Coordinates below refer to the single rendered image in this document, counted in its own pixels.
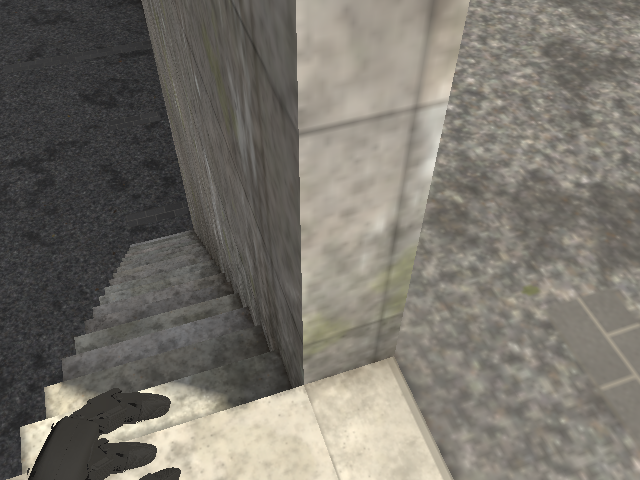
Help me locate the stairs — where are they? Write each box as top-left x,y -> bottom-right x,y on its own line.
20,229 -> 292,474

